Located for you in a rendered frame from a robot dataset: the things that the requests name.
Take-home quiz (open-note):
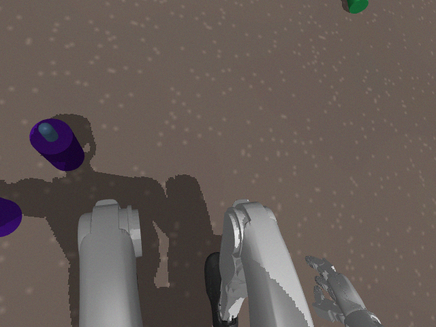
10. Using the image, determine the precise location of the right robot arm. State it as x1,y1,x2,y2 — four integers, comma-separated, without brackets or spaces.
344,310,384,327

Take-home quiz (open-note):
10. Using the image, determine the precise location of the right robot hand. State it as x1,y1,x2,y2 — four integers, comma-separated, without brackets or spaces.
305,255,367,324

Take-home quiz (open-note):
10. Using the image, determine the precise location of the right robot foot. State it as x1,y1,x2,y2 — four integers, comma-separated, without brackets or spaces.
204,252,238,327

